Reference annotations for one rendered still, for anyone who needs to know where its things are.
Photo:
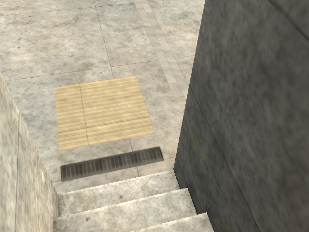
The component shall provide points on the stairs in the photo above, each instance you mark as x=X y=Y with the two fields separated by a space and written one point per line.
x=150 y=203

